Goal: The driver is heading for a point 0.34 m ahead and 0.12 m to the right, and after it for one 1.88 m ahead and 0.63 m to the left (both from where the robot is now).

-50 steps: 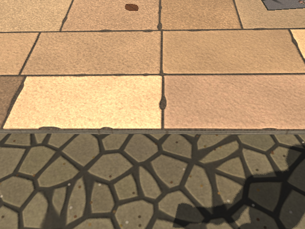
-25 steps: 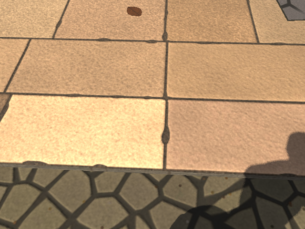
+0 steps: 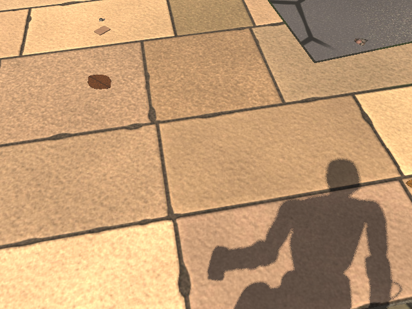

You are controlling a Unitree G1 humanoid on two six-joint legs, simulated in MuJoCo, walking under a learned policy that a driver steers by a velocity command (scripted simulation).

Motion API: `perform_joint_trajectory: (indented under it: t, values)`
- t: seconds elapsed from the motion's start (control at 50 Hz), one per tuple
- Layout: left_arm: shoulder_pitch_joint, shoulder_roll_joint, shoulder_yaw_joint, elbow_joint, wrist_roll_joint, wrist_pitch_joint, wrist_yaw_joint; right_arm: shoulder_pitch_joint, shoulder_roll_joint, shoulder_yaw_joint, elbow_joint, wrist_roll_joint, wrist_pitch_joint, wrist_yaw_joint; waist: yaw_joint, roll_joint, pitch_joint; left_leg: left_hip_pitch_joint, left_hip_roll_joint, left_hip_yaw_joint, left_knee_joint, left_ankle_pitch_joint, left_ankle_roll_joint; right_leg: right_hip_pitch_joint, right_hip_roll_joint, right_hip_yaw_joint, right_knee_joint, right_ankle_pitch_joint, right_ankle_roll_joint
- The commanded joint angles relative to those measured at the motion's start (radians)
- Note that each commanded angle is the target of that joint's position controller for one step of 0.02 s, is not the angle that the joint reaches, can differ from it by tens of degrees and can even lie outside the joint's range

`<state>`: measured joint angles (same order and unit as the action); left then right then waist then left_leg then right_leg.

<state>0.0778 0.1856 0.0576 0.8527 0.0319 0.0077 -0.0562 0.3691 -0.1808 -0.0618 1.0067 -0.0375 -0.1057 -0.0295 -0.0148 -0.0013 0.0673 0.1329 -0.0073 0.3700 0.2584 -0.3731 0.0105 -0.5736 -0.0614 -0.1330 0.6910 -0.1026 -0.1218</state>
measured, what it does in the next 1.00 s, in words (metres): climbs: right foot, then left foot 0.04 m higher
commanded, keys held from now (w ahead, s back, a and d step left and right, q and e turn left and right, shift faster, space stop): w+e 0.18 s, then q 0.82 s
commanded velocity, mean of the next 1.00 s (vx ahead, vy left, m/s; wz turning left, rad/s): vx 0.21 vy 0.00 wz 0.13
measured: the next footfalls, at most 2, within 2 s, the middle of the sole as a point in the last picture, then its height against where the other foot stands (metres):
right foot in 0.06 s outside the picture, level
left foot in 0.54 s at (205, 304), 0.04 m higher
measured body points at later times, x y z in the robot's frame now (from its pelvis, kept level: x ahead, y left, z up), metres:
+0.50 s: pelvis +0.28 -0.01 +0.01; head +0.32 -0.03 +0.46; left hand +0.33 +0.23 -0.13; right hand +0.37 -0.26 -0.13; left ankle +0.42 +0.06 -0.68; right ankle +0.16 -0.06 -0.73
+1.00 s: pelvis +0.36 -0.02 +0.04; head +0.39 +0.00 +0.49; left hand +0.46 +0.26 -0.07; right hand +0.49 -0.28 -0.07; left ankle +0.43 +0.05 -0.69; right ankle +0.40 -0.16 -0.66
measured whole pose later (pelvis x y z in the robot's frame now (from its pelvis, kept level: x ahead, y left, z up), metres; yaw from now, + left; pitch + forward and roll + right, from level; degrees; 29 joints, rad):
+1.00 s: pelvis +0.36 -0.02 +0.04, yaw +11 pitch +2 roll -1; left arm 0.16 0.25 0.03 0.72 0.01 0.05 0.04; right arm 0.25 -0.28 -0.09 0.73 -0.02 0.06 0.00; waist -0.05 0.00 0.03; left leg -0.37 -0.16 -0.15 0.41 -0.06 0.10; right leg -0.43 0.02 0.09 0.78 -0.39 0.05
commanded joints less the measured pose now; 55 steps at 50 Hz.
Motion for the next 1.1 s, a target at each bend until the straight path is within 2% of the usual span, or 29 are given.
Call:
perform_joint_trajectory:
  t: [0.02, 0.04, 0.06, 0.08, 0.1, 0.12, 0.16, 0.18, 0.2, 0.22, 0.28, 0.36, 0.42, 0.46, 0.5, 0.52, 0.54, 0.56, 0.58, 0.6, 0.62, 0.64, 0.66, 0.72, 0.8, 0.84, 0.92, 1.04, 1.1]
  values:
    - [0.086, 0.088, 0.031, -0.027, -0.002, -0.012, 0.010, 0.021, -0.183, -0.040, -0.047, 0.013, 0.016, -0.005, 0.068, 0.081, -0.033, 0.013, 0.290, -0.049, 0.200, 1.120, 0.118, 0.121, 0.105, -0.072, -0.035, -0.115, -0.062]
    - [0.171, 0.102, 0.041, -0.007, -0.007, -0.020, 0.017, -0.001, -0.210, -0.047, -0.059, 0.013, 0.030, 0.003, 0.107, 0.085, -0.077, 0.000, 0.290, -0.057, 0.360, 1.131, 0.116, 0.208, 0.138, -0.074, -0.077, -0.168, -0.084]
    - [0.315, 0.128, 0.058, 0.038, -0.002, -0.033, 0.030, -0.041, -0.223, -0.049, -0.080, 0.019, 0.040, 0.013, 0.184, 0.045, -0.144, -0.102, 0.261, -0.047, 0.613, 1.012, 0.090, 0.407, 0.168, -0.051, -0.179, -0.134, -0.110]
    - [0.374, 0.218, 0.085, 0.053, 0.008, -0.040, 0.043, -0.076, -0.158, -0.035, -0.117, 0.011, 0.041, 0.019, 0.199, -0.068, -0.164, -0.378, 0.178, -0.081, 0.939, 0.438, 0.056, 0.586, -0.009, 0.231, -0.219, -0.220, -0.158]
    - [0.309, 0.325, 0.104, 0.035, 0.005, -0.030, 0.037, -0.077, -0.084, -0.024, -0.214, 0.038, 0.028, 0.035, 0.095, -0.265, -0.222, -0.798, -0.050, -0.225, 1.260, -0.156, -0.006, 0.785, -0.222, 0.838, -0.396, -0.208, -0.333]
    - [0.296, 0.307, 0.098, 0.021, -0.005, -0.028, 0.038, -0.157, -0.111, -0.014, -0.236, 0.030, 0.010, 0.039, 0.106, -0.099, -0.193, -0.900, 0.022, -0.383, 1.269, -0.071, 0.006, 0.757, -0.259, 0.830, -0.472, -0.213, -0.321]
    - [0.248, 0.207, 0.071, 0.023, -0.011, -0.042, 0.046, -0.165, -0.118, -0.010, -0.225, 0.029, -0.014, 0.037, 0.049, 0.066, -0.087, -0.876, 0.098, -0.396, 1.152, 0.062, 0.015, 0.593, -0.208, 0.628, -0.450, -0.022, -0.238]
    - [0.220, 0.176, 0.060, 0.016, -0.017, -0.054, 0.054, -0.160, -0.120, -0.009, -0.227, 0.013, -0.003, 0.036, 0.019, 0.079, -0.079, -0.826, 0.122, -0.408, 1.098, 0.080, 0.006, 0.521, -0.160, 0.548, -0.446, 0.076, -0.205]
    - [0.187, 0.147, 0.045, 0.007, -0.021, -0.068, 0.060, -0.120, -0.113, -0.006, -0.212, 0.003, 0.019, 0.038, -0.014, 0.074, -0.084, -0.765, 0.134, -0.403, 1.060, 0.097, -0.005, 0.472, -0.133, 0.459, -0.448, 0.235, -0.180]
    - [0.194, 0.143, 0.039, 0.008, -0.025, -0.083, 0.061, -0.097, -0.109, -0.005, -0.203, 0.000, 0.039, 0.041, -0.023, 0.063, -0.088, -0.732, 0.131, -0.389, 1.037, 0.089, -0.018, 0.448, -0.125, 0.401, -0.442, 0.412, -0.171]
    - [0.286, 0.157, 0.031, 0.047, -0.021, -0.108, 0.061, -0.093, -0.090, 0.004, -0.191, 0.008, 0.072, 0.040, -0.011, 0.010, -0.086, -0.749, 0.113, -0.335, 0.992, 0.113, -0.025, 0.471, -0.097, 0.253, -0.435, 0.741, -0.122]
    - [0.321, 0.135, 0.012, 0.064, -0.015, -0.093, 0.068, -0.211, -0.097, 0.010, -0.228, 0.010, 0.089, 0.041, 0.027, -0.057, -0.047, -0.849, 0.099, -0.304, 0.876, 0.173, -0.002, 0.552, -0.061, 0.145, -0.442, 0.737, -0.036]
    - [0.293, 0.132, 0.000, 0.056, -0.009, -0.078, 0.075, -0.295, -0.057, 0.036, -0.263, 0.013, 0.095, 0.041, 0.058, -0.083, -0.025, -0.762, 0.061, -0.246, 0.620, 0.180, 0.016, 0.551, -0.060, 0.075, -0.453, 0.745, -0.017]
    - [0.266, 0.148, -0.001, 0.047, -0.008, -0.075, 0.082, -0.204, -0.086, 0.029, -0.249, 0.012, 0.092, 0.036, 0.030, -0.126, -0.085, -0.675, 0.012, -0.211, 0.588, 0.136, 0.060, 0.609, -0.094, 0.044, -0.344, 0.972, -0.010]
    - [0.211, 0.185, 0.009, 0.025, -0.013, -0.068, 0.097, -0.052, -0.131, 0.010, -0.220, 0.013, 0.083, 0.031, -0.037, -0.140, -0.145, -0.545, -0.041, -0.207, 0.509, 0.100, 0.105, 0.619, -0.124, 0.035, -0.161, 1.100, 0.000]
    - [0.162, 0.202, 0.014, 0.006, -0.022, -0.062, 0.101, 0.061, -0.144, -0.001, -0.192, 0.012, 0.073, 0.032, -0.103, -0.108, -0.177, -0.413, -0.051, -0.233, 0.375, 0.191, 0.125, 0.569, -0.111, 0.014, 0.004, 1.010, 0.014]
    - [0.131, 0.217, 0.020, -0.031, -0.036, -0.062, 0.104, 0.147, -0.228, -0.030, -0.191, 0.008, 0.065, 0.030, -0.163, 0.010, -0.224, -0.250, 0.074, -0.461, 0.240, 0.557, 0.192, 0.419, -0.016, -0.018, 0.333, 0.611, 0.060]
    - [0.220, 0.104, -0.002, -0.084, -0.034, -0.054, 0.085, 0.056, -0.346, -0.055, -0.208, 0.018, 0.073, 0.025, -0.019, 0.301, -0.267, -0.126, 0.363, -0.960, 0.100, 1.088, 0.378, 0.082, 0.245, 0.017, 0.661, -0.461, 0.105]
    - [0.289, 0.095, -0.012, -0.036, 0.018, -0.035, 0.075, 0.052, -0.306, -0.049, -0.211, 0.066, 0.073, 0.035, 0.004, 0.126, -0.322, -0.205, 0.351, -0.944, 0.128, 1.173, 0.383, 0.173, 0.134, 0.220, 0.740, -0.418, 0.095]
    - [0.320, 0.095, -0.010, -0.041, -0.004, -0.024, 0.074, -0.045, -0.273, -0.049, -0.241, 0.042, 0.086, 0.025, 0.040, 0.133, -0.287, -0.257, 0.351, -0.926, 0.110, 0.776, 0.417, 0.093, 0.125, 0.215, 0.781, -0.386, 0.104]
    - [0.237, 0.135, -0.005, -0.049, 0.002, -0.021, 0.080, -0.102, -0.188, -0.029, -0.254, 0.033, 0.100, 0.022, 0.032, -0.010, -0.147, -0.393, 0.288, -0.852, 0.054, 0.462, 0.365, 0.048, 0.075, 0.206, 0.700, -0.347, 0.110]
    - [0.167, 0.148, 0.003, -0.077, 0.003, -0.017, 0.081, -0.144, -0.152, -0.018, -0.266, 0.030, 0.106, 0.017, 0.036, -0.020, -0.082, -0.471, 0.213, -0.781, 0.016, 0.286, 0.310, 0.043, 0.052, 0.207, 0.613, -0.312, 0.115]
    - [0.168, 0.139, 0.002, -0.089, 0.006, -0.005, 0.079, -0.148, -0.138, -0.013, -0.267, 0.024, 0.110, 0.015, 0.046, 0.010, -0.080, -0.497, 0.168, -0.729, 0.003, 0.274, 0.283, 0.074, 0.051, 0.193, 0.570, -0.290, 0.122]
    - [0.173, 0.104, -0.008, -0.109, 0.000, 0.017, 0.082, -0.091, -0.190, -0.033, -0.261, 0.028, 0.099, 0.018, 0.033, 0.025, -0.128, -0.463, 0.124, -0.657, 0.014, 0.359, 0.254, 0.088, 0.064, 0.180, 0.489, -0.226, 0.145]
    - [0.112, 0.124, -0.005, -0.156, 0.002, 0.033, 0.089, -0.075, -0.216, -0.046, -0.284, 0.030, 0.116, 0.017, 0.001, 0.077, -0.137, -0.387, 0.119, -0.725, -0.008, 0.139, 0.231, 0.005, 0.053, 0.206, 0.388, -0.218, 0.184]
    - [0.077, 0.122, -0.008, -0.177, -0.007, 0.041, 0.093, -0.079, -0.224, -0.050, -0.303, 0.024, 0.136, 0.017, -0.019, 0.113, -0.124, -0.370, 0.110, -0.761, -0.035, -0.016, 0.204, -0.003, 0.061, 0.190, 0.262, -0.287, 0.194]
    - [0.059, 0.131, -0.009, -0.200, -0.017, 0.036, 0.098, -0.067, -0.246, -0.063, -0.317, 0.018, 0.152, 0.019, -0.041, 0.122, -0.122, -0.334, 0.117, -0.837, -0.030, -0.058, 0.194, 0.025, 0.078, 0.205, 0.149, -0.285, 0.182]
    - [0.112, 0.145, -0.011, -0.212, -0.036, 0.011, 0.106, -0.124, -0.241, -0.069, -0.343, 0.011, 0.161, 0.034, -0.023, 0.132, -0.128, -0.376, 0.093, -0.911, 0.011, 0.028, 0.181, 0.196, 0.127, 0.211, -0.070, -0.314, 0.133]
    - [0.221, 0.149, -0.009, -0.182, -0.037, 0.001, 0.125, -0.174, -0.231, -0.068, -0.353, 0.028, 0.159, 0.038, 0.036, 0.110, -0.126, -0.485, 0.013, -0.889, 0.068, -0.050, 0.098, 0.432, 0.125, 0.191, -0.388, -0.122, 0.108]
Keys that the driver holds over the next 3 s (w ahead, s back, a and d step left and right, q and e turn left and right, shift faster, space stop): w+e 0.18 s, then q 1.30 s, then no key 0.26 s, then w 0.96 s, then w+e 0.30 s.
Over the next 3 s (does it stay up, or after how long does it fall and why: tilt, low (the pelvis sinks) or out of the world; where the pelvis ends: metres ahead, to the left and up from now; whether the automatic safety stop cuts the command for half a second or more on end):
stays up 0.79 0.33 0.02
